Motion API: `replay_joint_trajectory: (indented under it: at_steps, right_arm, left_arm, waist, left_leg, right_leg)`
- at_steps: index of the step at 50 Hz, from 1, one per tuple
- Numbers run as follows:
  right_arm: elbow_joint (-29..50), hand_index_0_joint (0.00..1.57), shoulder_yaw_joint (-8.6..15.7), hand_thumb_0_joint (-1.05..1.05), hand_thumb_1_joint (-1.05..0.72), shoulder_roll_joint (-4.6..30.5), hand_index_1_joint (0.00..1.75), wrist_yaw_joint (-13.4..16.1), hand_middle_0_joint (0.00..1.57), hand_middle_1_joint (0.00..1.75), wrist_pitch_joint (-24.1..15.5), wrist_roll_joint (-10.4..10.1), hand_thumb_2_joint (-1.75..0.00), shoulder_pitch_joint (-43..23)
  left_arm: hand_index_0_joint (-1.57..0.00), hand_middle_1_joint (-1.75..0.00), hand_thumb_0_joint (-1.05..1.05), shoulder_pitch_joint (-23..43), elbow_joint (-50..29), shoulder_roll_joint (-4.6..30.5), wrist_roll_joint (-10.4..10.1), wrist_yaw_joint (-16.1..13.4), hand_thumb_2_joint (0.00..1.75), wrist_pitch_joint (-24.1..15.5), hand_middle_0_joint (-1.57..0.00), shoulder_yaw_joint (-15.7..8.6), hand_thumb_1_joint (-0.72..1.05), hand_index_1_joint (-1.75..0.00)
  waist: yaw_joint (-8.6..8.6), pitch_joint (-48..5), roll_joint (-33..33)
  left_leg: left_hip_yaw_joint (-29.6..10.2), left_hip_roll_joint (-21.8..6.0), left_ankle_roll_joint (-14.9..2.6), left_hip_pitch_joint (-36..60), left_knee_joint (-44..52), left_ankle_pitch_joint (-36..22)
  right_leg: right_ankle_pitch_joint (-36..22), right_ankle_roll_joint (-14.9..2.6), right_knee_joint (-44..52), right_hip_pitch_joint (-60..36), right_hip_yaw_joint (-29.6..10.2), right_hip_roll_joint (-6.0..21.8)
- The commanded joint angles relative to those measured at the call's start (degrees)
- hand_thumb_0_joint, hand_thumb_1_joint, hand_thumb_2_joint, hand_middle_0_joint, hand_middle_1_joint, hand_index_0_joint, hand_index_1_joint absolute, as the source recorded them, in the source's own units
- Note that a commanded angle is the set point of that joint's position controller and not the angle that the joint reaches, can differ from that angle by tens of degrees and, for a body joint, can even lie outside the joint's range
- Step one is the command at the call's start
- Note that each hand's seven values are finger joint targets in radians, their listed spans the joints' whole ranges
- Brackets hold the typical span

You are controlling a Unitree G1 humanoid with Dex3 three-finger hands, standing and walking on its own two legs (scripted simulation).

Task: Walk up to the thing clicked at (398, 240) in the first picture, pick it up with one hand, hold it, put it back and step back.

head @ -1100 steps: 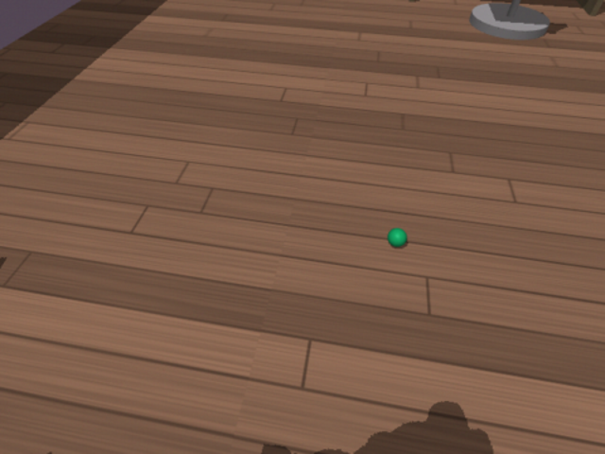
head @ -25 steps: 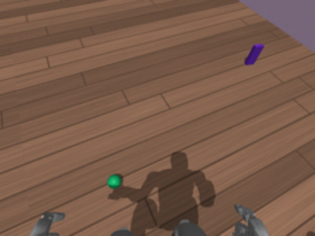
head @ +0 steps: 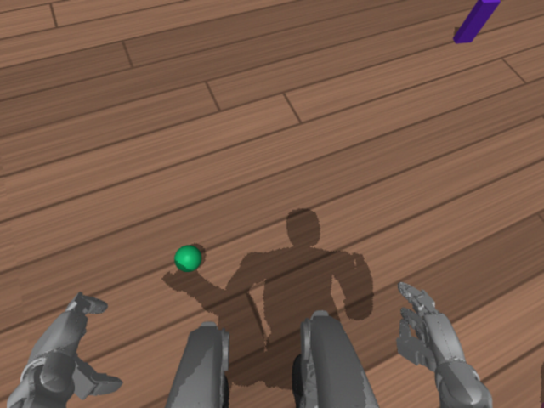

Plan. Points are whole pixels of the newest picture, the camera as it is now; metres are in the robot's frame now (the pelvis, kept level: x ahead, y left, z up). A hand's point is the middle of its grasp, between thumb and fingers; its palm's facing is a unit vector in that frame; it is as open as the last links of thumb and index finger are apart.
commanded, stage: rise first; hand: left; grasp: from above
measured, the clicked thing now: (188, 258) +0.47 +0.20 -0.56
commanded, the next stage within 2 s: none
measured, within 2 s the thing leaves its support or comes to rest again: neither
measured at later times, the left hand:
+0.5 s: hand (133, 290) +0.33 +0.28 -0.32, palm faces -0.50 -0.25 -0.83, open 13.8 cm
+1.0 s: hand (146, 271) +0.39 +0.27 -0.40, palm faces -0.48 -0.02 -0.88, open 14.0 cm
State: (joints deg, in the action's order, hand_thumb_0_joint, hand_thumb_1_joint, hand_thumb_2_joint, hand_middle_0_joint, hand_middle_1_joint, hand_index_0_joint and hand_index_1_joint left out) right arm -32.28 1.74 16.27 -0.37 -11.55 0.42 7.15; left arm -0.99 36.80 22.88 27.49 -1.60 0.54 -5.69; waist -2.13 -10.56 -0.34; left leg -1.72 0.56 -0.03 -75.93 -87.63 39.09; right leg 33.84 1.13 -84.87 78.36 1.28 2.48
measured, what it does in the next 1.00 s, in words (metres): lowers itself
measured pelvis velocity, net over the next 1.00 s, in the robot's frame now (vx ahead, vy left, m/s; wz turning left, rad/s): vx -0.07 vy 0.01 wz -0.05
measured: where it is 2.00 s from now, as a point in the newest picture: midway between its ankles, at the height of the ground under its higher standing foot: outside the picture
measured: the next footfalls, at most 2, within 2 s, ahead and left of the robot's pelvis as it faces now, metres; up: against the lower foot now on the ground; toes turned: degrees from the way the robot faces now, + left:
none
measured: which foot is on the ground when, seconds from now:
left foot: down 0.00-1.00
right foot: down 0.00-1.00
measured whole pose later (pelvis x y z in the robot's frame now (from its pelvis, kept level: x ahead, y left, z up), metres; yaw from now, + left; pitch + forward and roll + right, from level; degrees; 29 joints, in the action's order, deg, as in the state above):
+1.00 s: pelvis -0.07 +0.01 -0.23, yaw -3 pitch +36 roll -7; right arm -42.8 -0.5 15.5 -7.4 -3.5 6.1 9.0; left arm 51.2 79.6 39.6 72.7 -21.1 -14.0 -4.3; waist -12.5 -5.3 0.6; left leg -4.1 2.9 -1.3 -125.8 -130.7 40.8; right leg 33.9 2.4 -123.3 125.2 2.2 3.8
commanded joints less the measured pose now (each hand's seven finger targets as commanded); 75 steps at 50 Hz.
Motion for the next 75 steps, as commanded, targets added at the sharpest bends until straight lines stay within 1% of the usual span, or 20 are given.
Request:
replay_joint_trajectory:
  at_steps: [1,4,7,10,12,13,16,21,24,25,28,31,32,35,37,47,52,56,66,75]
  right_arm:
    - [4.0,0.2,5.1,0.0,-0.85,10.1,0.3,-0.5,0.2,0.3,-1.3,-0.8,-0.89,2.8]
    - [2.4,0.2,5.6,0.0,-0.86,10.5,0.3,-0.9,0.2,0.3,-0.4,-1.0,-0.89,3.6]
    - [0.8,0.2,5.7,0.0,-0.86,10.7,0.3,-1.1,0.2,0.3,0.2,-0.9,-0.89,4.8]
    - [-0.9,0.2,5.7,0.0,-0.87,10.1,0.3,-1.4,0.2,0.3,0.7,-0.4,-0.89,5.7]
    - [-1.5,0.2,5.7,0.0,-0.88,10.2,0.3,-1.6,0.2,0.3,0.9,0.0,-0.9,6.1]
    - [-1.9,0.2,5.7,0.0,-0.88,10.0,0.3,-1.7,0.2,0.3,1.1,0.2,-0.9,6.2]
    - [-2.8,0.2,5.3,0.0,-0.89,10.5,0.3,-1.8,0.2,0.3,1.5,0.6,-0.9,6.8]
    - [-4.0,0.2,4.8,0.0,-0.9,10.9,0.3,-2.3,0.2,0.3,2.8,1.2,-0.9,8.2]
    - [-5.3,0.2,4.3,0.0,-0.9,11.2,0.3,-2.7,0.2,0.3,3.6,1.7,-0.9,8.8]
    - [-5.5,0.2,4.3,0.0,-0.9,11.3,0.3,-2.9,0.2,0.3,3.9,1.9,-0.9,8.9]
    - [-6.0,0.2,3.9,0.0,-0.9,11.8,0.3,-3.5,0.2,0.3,5.3,2.4,-0.9,9.0]
    - [-7.4,0.2,3.6,0.0,-0.9,12.4,0.3,-4.2,0.2,0.3,6.1,3.0,-0.9,10.3]
    - [-7.6,0.2,3.5,0.0,-0.9,12.6,0.3,-4.3,0.2,0.3,6.3,3.2,-0.9,10.3]
    - [-8.7,0.2,3.3,0.0,-0.9,12.8,0.3,-4.9,0.2,0.3,6.8,3.9,-0.9,11.6]
    - [-9.5,0.2,3.5,0.0,-0.9,13.8,0.3,-5.1,0.2,0.3,7.1,4.3,-0.9,12.1]
    - [-9.8,0.2,3.0,0.0,-0.9,13.9,0.3,-6.5,0.2,0.3,7.9,5.8,-0.9,13.7]
    - [-9.9,0.2,2.6,0.0,-0.9,14.2,0.3,-6.8,0.2,0.3,8.3,6.2,-0.9,14.1]
    - [-9.8,0.2,1.7,0.0,-0.91,13.6,0.3,-7.2,0.2,0.3,8.3,6.8,-0.91,14.7]
    - [-10.0,0.2,1.4,0.0,-0.91,14.0,0.3,-7.4,0.2,0.3,8.1,7.9,-0.91,15.5]
    - [-10.3,0.2,1.1,0.0,-0.91,14.4,0.3,-7.5,0.2,0.3,8.1,8.1,-0.91,15.5]
  left_arm:
    - [-0.06,-1.1,0.0,8.4,-6.8,14.0,6.7,-3.8,0.98,-5.8,-0.05,-5.3,-0.52,-1.09]
    - [-0.06,-1.1,0.0,14.6,-5.8,14.7,10.3,-6.0,0.98,-5.8,-0.05,-4.6,-0.52,-1.09]
    - [-0.07,-1.1,0.0,23.9,-2.8,18.6,13.4,-7.3,0.97,-6.0,-0.05,-5.5,-0.5,-1.08]
    - [-0.07,-1.09,0.0,31.9,3.9,20.0,16.2,-7.8,0.98,-7.0,-0.05,-4.5,-0.51,-1.07]
    - [-0.08,-1.1,0.0,36.5,7.4,24.7,18.1,-8.0,0.97,-8.3,-0.05,-6.0,-0.51,-1.08]
    - [-0.08,-1.11,0.0,37.9,9.7,24.1,18.7,-7.9,0.97,-8.9,-0.05,-5.0,-0.51,-1.08]
    - [-0.08,-1.11,0.0,43.9,13.9,26.1,21.1,-7.8,0.98,-11.1,-0.06,-4.3,-0.51,-1.08]
    - [-0.08,-1.08,0.0,49.8,19.0,28.9,26.5,-8.9,0.99,-14.1,-0.06,-4.1,-0.52,-1.06]
    - [-0.07,-1.06,0.0,53.3,21.5,28.5,29.4,-11.0,1.0,-15.5,-0.06,-3.2,-0.52,-1.04]
    - [-0.08,-1.05,0.0,54.7,21.7,30.7,30.5,-11.9,1.0,-16.0,-0.06,-4.0,-0.51,-1.03]
    - [-0.07,-1.01,0.0,57.9,24.4,31.5,33.7,-14.6,1.01,-16.4,-0.07,-3.6,-0.52,-1.01]
    - [-0.06,-0.99,0.0,61.3,26.5,30.2,36.9,-17.1,1.02,-16.4,-0.07,-2.4,-0.53,-1.0]
    - [-0.07,-0.99,0.0,62.0,27.0,31.6,37.6,-17.9,1.01,-16.4,-0.07,-3.2,-0.52,-0.99]
    - [-0.07,-0.97,0.0,63.7,29.7,29.1,39.5,-19.0,1.02,-15.7,-0.08,-1.0,-0.53,-0.98]
    - [-0.07,-0.98,0.0,65.6,31.5,30.3,41.0,-19.9,1.0,-15.3,-0.07,-1.3,-0.51,-0.98]
    - [-0.07,-0.99,0.0,69.2,35.0,29.4,44.6,-21.6,1.0,-14.8,-0.07,-0.1,-0.52,-0.99]
    - [-0.07,-1.01,0.0,71.2,36.3,33.4,46.4,-22.6,1.0,-15.5,-0.07,-2.0,-0.53,-1.0]
    - [-0.07,-1.01,0.0,71.8,37.5,34.0,47.2,-23.3,1.01,-16.2,-0.07,-2.5,-0.55,-1.01]
    - [-0.07,-1.02,0.0,72.1,39.9,35.0,46.8,-24.7,1.0,-16.4,-0.07,-3.2,-0.54,-1.01]
    - [-0.07,-1.02,0.0,73.7,40.0,34.6,47.5,-25.6,1.01,-15.7,-0.07,-2.2,-0.55,-1.02]
  waist:
    - [0.94,-26.6,8.1]
    - [0.0,-29.0,7.5]
    - [-0.65,-32.5,5.6]
    - [-2.23,-33.7,0.8]
    - [-1.41,-35.9,-0.7]
    - [-2.17,-35.0,-1.3]
    - [-2.62,-33.7,1.0]
    - [-3.19,-33.7,3.7]
    - [-4.68,-31.4,6.5]
    - [-4.6,-31.7,7.3]
    - [-5.65,-30.4,9.5]
    - [-6.85,-31.0,12.3]
    - [-6.59,-32.2,12.6]
    - [-8.37,-31.8,15.7]
    - [-8.55,-31.4,17.5]
    - [-10.84,-31.7,17.8]
    - [-11.01,-32.5,15.7]
    - [-11.65,-32.5,14.4]
    - [-11.57,-33.2,14.7]
    - [-12.96,-32.5,17.3]
  left_leg:
    - [-1.3,0.3,0.63,8.7,3.8,-26.4]
    - [-1.1,0.6,0.61,4.4,0.1,-25.2]
    - [0.3,1.3,-0.3,-1.8,-4.9,-22.2]
    - [2.3,2.0,-1.55,-11.9,-10.5,-13.8]
    - [3.1,2.2,-1.99,-16.3,-13.3,-10.4]
    - [3.3,2.2,-2.08,-17.8,-14.3,-8.9]
    - [3.2,2.4,-2.07,-20.3,-15.0,-4.5]
    - [2.8,2.6,-2.18,-22.6,-17.7,-2.7]
    - [1.6,2.5,-1.9,-22.4,-18.3,-1.1]
    - [1.2,2.5,-1.81,-22.2,-18.3,-0.9]
    - [0.3,2.5,-1.67,-22.1,-18.8,0.3]
    - [-0.6,2.2,-1.25,-20.0,-20.0,-2.5]
    - [-0.9,2.3,-1.17,-18.9,-20.5,-3.8]
    - [-1.7,2.0,-0.54,-16.6,-21.1,-7.0]
    - [-3.2,1.6,0.15,-15.4,-20.7,-7.9]
    - [-3.2,1.9,-0.06,-16.4,-24.1,-10.4]
    - [-1.7,2.4,-0.95,-19.5,-26.7,-9.9]
    - [-0.2,2.8,-1.65,-23.3,-28.7,-9.9]
    - [0.6,3.0,-2.04,-24.7,-30.5,-10.7]
    - [-0.2,2.5,-1.74,-23.9,-31.0,-10.8]
  right_leg:
    - [-18.4,-3.34,-3.1,-3.7,0.1,-1.8]
    - [-18.6,-3.27,-6.1,-1.1,0.1,-1.4]
    - [-17.6,-3.0,-7.9,-0.5,-0.5,-1.3]
    - [-12.5,-2.19,-8.4,-1.2,-1.4,-1.3]
    - [-8.7,-1.74,-9.0,-1.9,-2.4,-1.1]
    - [-6.2,-1.57,-8.8,-1.1,-2.7,-1.1]
    - [0.1,-1.96,-10.7,4.1,-1.4,-1.4]
    - [1.6,-2.36,-14.7,9.7,0.4,-1.6]
    - [2.0,-2.6,-17.3,15.3,1.9,-1.5]
    - [2.2,-2.69,-18.1,15.8,2.3,-1.5]
    - [2.6,-2.86,-20.3,20.5,3.3,-1.4]
    - [-0.7,-3.02,-23.0,24.3,4.1,-1.2]
    - [-1.5,-3.15,-23.7,25.0,4.3,-1.2]
    - [-4.1,-3.14,-25.6,28.0,4.7,-0.8]
    - [-4.5,-3.1,-27.0,31.2,4.9,-0.3]
    - [-6.2,-2.73,-29.1,32.6,5.1,0.0]
    - [-6.7,-2.74,-29.3,31.1,4.7,-0.3]
    - [-7.4,-2.58,-29.4,28.1,4.6,-0.7]
    - [-8.6,-2.58,-30.1,27.6,4.6,-1.0]
    - [-8.9,-2.78,-31.6,29.6,5.4,-1.4]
